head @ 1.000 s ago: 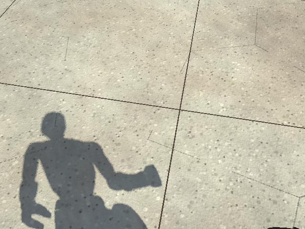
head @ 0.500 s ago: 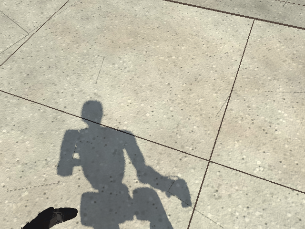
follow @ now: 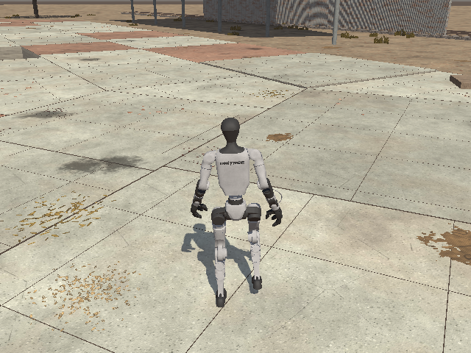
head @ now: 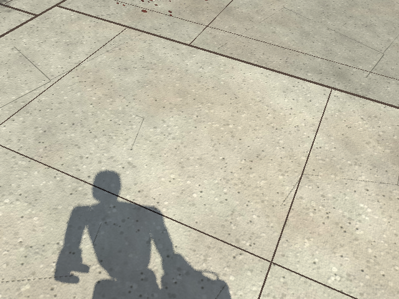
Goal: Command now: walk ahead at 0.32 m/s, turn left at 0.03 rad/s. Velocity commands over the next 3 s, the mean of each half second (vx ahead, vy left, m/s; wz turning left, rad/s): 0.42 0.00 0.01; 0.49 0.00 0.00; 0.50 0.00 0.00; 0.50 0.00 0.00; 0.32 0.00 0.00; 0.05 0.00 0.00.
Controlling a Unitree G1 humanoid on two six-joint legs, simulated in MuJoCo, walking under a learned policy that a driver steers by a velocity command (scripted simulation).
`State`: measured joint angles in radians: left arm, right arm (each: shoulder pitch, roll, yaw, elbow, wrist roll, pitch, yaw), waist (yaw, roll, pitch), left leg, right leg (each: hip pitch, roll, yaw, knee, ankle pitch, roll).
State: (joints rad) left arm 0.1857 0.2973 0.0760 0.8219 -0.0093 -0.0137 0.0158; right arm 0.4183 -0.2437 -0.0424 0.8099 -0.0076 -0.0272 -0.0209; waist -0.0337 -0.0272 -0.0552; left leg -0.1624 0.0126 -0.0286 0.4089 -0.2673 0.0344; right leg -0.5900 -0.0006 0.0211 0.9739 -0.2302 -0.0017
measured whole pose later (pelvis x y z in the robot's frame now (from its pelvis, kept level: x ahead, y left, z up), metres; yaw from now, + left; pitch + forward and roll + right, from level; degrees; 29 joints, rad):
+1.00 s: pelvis +0.46 -0.04 -0.01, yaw -1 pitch +1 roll +1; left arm 0.27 0.29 0.05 0.89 -0.02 -0.08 0.00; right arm 0.22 -0.26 -0.05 0.80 0.00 -0.09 0.03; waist 0.00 -0.03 0.05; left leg -0.30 -0.05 0.06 0.42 -0.13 0.07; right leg -0.46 -0.07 0.04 1.16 -0.33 -0.04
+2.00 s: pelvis +1.02 -0.07 -0.02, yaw -1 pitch +2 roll -1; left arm 0.35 0.28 0.05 0.97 -0.02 -0.07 0.00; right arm 0.07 -0.26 -0.05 0.81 0.01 -0.09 0.03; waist 0.04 -0.02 0.04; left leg -0.44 -0.01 0.05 0.56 -0.15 0.06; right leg -0.21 0.00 0.03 1.01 -0.47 -0.03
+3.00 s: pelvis +1.32 -0.08 -0.01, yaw -1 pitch -1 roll +0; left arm 0.14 0.23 0.04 1.03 0.00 0.00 0.02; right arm 0.22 -0.21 -0.03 1.06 0.00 -0.02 -0.03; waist 0.00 0.00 0.03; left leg -0.17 0.02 0.00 0.50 -0.32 -0.01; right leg -0.28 0.00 -0.02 0.48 -0.19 0.00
